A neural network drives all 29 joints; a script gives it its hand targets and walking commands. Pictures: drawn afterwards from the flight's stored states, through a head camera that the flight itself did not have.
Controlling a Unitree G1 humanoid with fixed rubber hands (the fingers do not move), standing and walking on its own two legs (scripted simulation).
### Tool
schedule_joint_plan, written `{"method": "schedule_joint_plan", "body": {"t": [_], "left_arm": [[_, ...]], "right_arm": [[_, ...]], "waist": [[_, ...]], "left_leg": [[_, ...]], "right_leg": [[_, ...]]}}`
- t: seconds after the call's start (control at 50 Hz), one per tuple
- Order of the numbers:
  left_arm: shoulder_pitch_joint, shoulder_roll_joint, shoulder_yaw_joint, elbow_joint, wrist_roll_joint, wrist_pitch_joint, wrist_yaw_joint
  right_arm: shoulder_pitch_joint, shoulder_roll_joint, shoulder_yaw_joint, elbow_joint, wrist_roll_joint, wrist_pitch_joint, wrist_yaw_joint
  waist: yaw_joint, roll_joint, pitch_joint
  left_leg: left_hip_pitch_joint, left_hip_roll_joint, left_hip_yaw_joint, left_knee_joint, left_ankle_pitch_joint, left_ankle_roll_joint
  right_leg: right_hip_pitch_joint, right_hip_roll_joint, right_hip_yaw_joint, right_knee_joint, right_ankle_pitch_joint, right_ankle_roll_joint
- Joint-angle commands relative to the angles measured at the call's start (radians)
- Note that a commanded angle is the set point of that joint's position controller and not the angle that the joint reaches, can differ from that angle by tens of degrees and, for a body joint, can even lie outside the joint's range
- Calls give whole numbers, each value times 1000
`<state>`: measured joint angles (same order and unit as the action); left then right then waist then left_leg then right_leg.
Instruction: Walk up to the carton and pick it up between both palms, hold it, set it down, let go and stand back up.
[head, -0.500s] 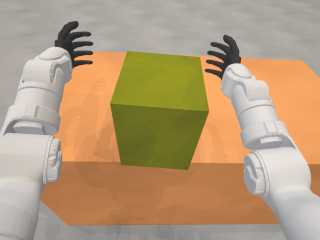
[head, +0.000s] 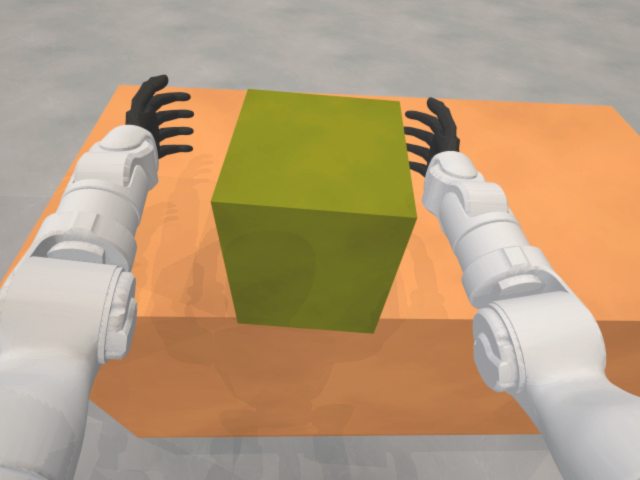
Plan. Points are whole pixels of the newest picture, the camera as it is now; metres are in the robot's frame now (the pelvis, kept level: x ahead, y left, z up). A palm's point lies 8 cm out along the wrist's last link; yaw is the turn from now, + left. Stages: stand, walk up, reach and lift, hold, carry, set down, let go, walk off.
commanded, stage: reach and lift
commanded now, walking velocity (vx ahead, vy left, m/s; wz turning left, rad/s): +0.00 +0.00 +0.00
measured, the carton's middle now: (314, 218) +0.44 -0.03 +0.08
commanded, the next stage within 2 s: none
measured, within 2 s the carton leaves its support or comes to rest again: neither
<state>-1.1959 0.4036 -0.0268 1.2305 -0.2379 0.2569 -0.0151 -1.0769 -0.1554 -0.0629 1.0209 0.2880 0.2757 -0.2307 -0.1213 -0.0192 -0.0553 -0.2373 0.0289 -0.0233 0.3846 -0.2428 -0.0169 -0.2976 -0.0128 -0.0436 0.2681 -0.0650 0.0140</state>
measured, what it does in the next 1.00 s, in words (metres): stands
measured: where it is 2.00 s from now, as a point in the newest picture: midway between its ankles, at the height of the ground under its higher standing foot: outside the picture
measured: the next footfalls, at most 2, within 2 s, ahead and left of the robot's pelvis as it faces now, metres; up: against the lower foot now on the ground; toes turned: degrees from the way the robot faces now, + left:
none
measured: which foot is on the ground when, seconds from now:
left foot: down 0.00-1.00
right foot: down 0.00-1.00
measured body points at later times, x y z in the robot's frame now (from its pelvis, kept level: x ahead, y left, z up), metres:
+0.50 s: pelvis +0.00 -0.01 -0.01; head +0.03 +0.01 +0.44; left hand +0.49 +0.17 +0.13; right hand +0.44 -0.18 +0.13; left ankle -0.03 +0.13 -0.75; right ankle +0.04 -0.13 -0.75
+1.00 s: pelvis +0.00 +0.00 +0.00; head +0.05 +0.01 +0.45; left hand +0.49 +0.12 +0.13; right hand +0.45 -0.18 +0.13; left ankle -0.03 +0.12 -0.75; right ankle +0.04 -0.13 -0.75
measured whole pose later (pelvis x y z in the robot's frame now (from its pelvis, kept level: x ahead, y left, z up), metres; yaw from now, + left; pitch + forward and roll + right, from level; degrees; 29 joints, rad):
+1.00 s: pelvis +0.00 +0.00 +0.00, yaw -1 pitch +9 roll +0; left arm -1.13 0.19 0.28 1.28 0.06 0.00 0.02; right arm -0.99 0.01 -0.33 1.01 -0.05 0.06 -0.23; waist -0.09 -0.01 -0.08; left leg -0.30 0.02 0.01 0.38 -0.24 -0.01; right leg -0.40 -0.02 -0.02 0.32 -0.08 0.02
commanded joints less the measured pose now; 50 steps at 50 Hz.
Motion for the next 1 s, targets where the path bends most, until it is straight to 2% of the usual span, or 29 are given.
{"method": "schedule_joint_plan", "body": {"t": [0.0, 0.02, 0.1, 0.14, 0.2, 0.24, 0.32, 0.42, 0.52, 0.54, 0.56, 0.62, 0.74, 0.82, 0.92, 0.98], "left_arm": [[-496, 115, 23, -171, -3, -113, 15], [-515, 119, 27, -219, -9, -128, 21], [-508, 94, 28, -181, 6, -171, 30], [-498, 92, 29, -182, 7, -190, 28], [-464, 103, 41, -117, 12, -219, 20], [-442, 95, 37, -52, 20, -236, 15], [-430, 89, 39, -5, 32, -277, 10], [-449, 84, 25, 23, 4, -307, 8], [-460, 51, 9, 15, -10, -322, 13], [-468, 46, 8, 4, -6, -326, 14], [-473, 36, 8, -2, -3, -328, 15], [-471, 7, 15, -8, 12, -329, 16], [-460, -46, 82, -43, 87, -321, 20], [-444, -76, 173, -76, 174, -307, 31], [-428, -154, 294, -124, 300, -301, 21], [-407, -245, 400, -156, 415, -305, -21]], "right_arm": [[-449, -105, -63, -232, -73, -102, -9], [-461, -110, -82, -276, -85, -118, -10], [-426, -81, -102, -209, -125, -145, -5], [-412, -70, -105, -215, -132, -162, -7], [-393, -47, -98, -189, -143, -177, -10], [-378, -32, -88, -130, -143, -183, -7], [-357, -13, -78, -80, -139, -209, -7], [-385, -4, -71, -89, -130, -226, -9], [-398, 5, -62, -94, -126, -237, -5], [-398, 2, -73, -92, -130, -242, -5], [-405, 6, -71, -93, -130, -246, -3], [-400, 16, -80, -82, -135, -249, 1], [-396, 62, -109, -102, -169, -255, 9], [-393, 132, -136, -128, -222, -249, 9], [-366, 253, -206, -169, -346, -250, 24], [-330, 382, -269, -203, -470, -260, 60]], "waist": [[0, 99, -614], [4, 105, -674], [0, 133, -715], [-3, 131, -751], [6, 103, -723], [14, 98, -654], [17, 97, -608], [18, 71, -616], [20, 85, -674], [12, 96, -688], [20, 104, -699], [17, 114, -691], [43, 124, -669], [67, 80, -634], [79, 36, -603], [89, 9, -562]], "left_leg": [[3, -47, 60, 6, 396, -53], [8, -48, 62, 13, 406, -57], [-8, -43, 60, 25, 391, -67], [-30, -47, 63, 31, 388, -67], [-123, -53, 68, 13, 317, -47], [-169, -53, 67, -3, 272, -37], [-195, -51, 70, -9, 252, -33], [-215, -50, 72, -11, 222, -23], [-159, -46, 71, 23, 297, -36], [-142, -43, 68, 28, 316, -43], [-130, -43, 69, 34, 331, -47], [-98, -40, 64, 48, 372, -57], [-69, -44, 69, 49, 406, -59], [-122, -51, 85, 15, 353, -34], [-163, -59, 109, -43, 293, -10], [-167, -69, 131, -89, 263, 7]], "right_leg": [[371, 49, -19, 98, 292, -31], [372, 50, -22, 105, 306, -31], [345, 43, -23, 122, 301, -34], [367, 37, -18, 133, 334, -27], [412, 23, -4, 154, 339, -18], [406, 19, 0, 156, 306, -17], [403, 14, 3, 162, 291, -14], [385, 12, 6, 167, 264, -12], [331, 22, -2, 166, 273, -20], [319, 23, -6, 168, 279, -20], [304, 24, -10, 165, 274, -22], [279, 29, -15, 158, 277, -26], [283, 31, -16, 142, 257, -21], [368, 22, -4, 146, 276, -3], [490, 9, 8, 144, 315, 21], [587, -3, 6, 131, 341, 35]]}}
